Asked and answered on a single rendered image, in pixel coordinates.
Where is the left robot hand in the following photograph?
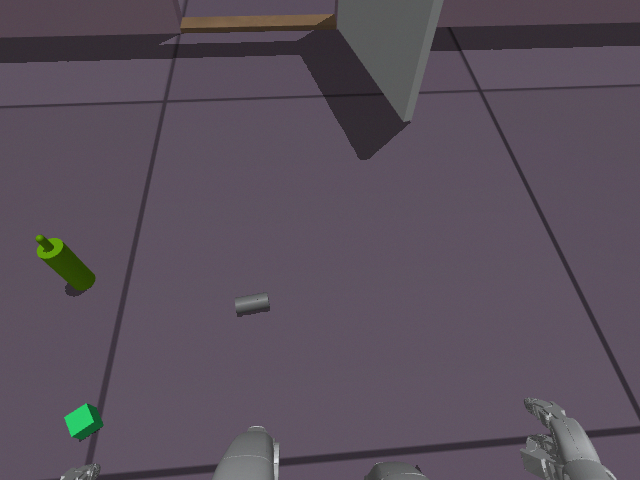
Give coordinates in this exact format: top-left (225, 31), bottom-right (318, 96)
top-left (60, 464), bottom-right (101, 480)

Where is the right robot arm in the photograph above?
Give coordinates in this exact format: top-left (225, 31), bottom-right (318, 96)
top-left (562, 459), bottom-right (617, 480)

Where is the right robot hand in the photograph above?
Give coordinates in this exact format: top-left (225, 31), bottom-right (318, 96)
top-left (520, 397), bottom-right (601, 480)

